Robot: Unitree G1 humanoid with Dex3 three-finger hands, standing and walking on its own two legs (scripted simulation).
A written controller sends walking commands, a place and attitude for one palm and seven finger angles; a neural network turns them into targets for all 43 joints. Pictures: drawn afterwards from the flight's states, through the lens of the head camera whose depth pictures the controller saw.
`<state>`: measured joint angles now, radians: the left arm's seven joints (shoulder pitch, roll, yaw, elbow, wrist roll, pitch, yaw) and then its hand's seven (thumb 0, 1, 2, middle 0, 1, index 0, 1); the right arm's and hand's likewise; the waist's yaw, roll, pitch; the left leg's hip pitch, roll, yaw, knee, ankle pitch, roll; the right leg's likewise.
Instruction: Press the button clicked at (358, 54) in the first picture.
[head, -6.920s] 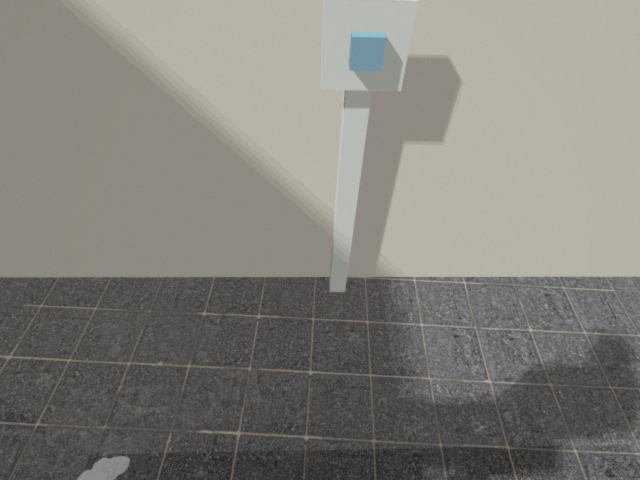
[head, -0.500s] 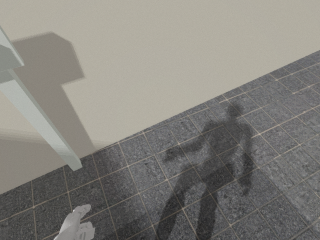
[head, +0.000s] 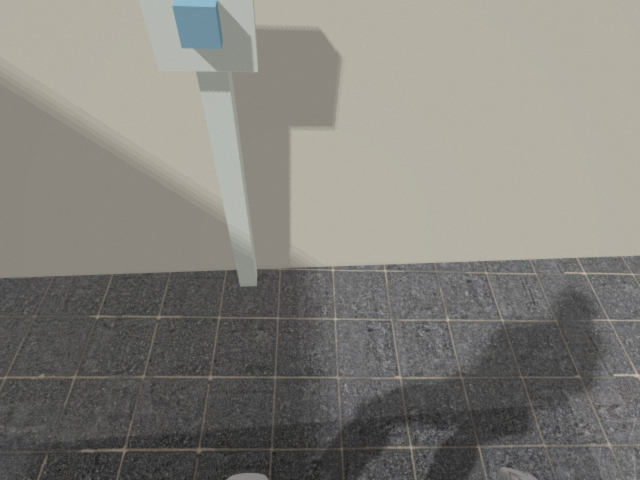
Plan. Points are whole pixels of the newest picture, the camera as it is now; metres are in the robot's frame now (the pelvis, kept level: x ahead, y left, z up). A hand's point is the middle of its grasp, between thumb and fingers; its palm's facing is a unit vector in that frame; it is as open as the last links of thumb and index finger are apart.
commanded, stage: turn to face it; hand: left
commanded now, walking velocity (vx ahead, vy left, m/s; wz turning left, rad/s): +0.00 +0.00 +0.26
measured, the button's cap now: (199, 23) +0.74 +0.28 +0.17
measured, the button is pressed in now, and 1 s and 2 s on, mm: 0 0 0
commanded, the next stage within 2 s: take the last steps up to it in 0.18 s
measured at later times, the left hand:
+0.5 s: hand out of the picture +0.03 +0.23 -0.15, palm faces +0.09 -0.98 -0.20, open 7.4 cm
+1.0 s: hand out of the picture -0.06 +0.09 -0.14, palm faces +0.25 -0.96 -0.15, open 7.4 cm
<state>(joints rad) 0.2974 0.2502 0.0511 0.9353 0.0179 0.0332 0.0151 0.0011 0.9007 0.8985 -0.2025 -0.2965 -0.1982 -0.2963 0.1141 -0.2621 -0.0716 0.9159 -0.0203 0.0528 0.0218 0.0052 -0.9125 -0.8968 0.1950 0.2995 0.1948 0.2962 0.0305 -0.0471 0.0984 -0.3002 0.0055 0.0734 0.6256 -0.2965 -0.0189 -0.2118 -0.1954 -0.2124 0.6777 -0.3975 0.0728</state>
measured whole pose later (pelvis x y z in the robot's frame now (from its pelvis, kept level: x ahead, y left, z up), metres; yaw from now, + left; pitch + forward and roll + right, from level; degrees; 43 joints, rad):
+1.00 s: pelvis +0.08 -0.02 +0.02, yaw +8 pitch -1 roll +0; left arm 0.53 0.05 0.00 1.18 0.02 -0.07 0.02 0.00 0.91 0.90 -0.20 -0.30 -0.19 -0.30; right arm 0.28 -0.18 -0.08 1.10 -0.03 0.03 0.01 0.00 -0.91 -0.90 0.19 0.30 0.19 0.30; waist 0.02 0.05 0.00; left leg -0.61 0.10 0.03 1.03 -0.17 -0.03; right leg 0.06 0.03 -0.14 0.26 -0.31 -0.05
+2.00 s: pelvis +0.25 +0.01 +0.02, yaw +7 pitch -1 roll +2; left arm 0.17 0.14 0.04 1.01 0.02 0.01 0.04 -0.01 0.92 0.90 -0.20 -0.30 -0.20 -0.30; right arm 0.25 -0.18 -0.08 1.07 -0.02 0.08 -0.02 0.00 -0.91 -0.90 0.20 0.30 0.20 0.30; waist 0.00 0.04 0.08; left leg -0.39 0.01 0.00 1.05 -0.44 -0.05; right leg -0.31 -0.06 -0.09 0.50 -0.18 -0.04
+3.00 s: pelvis +0.23 +0.00 +0.02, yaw +6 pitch -2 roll +0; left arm 0.32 0.13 -0.01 1.11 0.01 -0.02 0.04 0.01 0.93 0.90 -0.20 -0.30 -0.20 -0.30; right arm 0.27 -0.16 0.00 1.09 -0.02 -0.01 -0.04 0.01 -0.94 -0.90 0.20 0.30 0.20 0.30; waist 0.00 0.00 -0.02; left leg -0.20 0.01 0.07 0.50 -0.26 0.02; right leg -0.14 0.05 -0.09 0.47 -0.29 -0.07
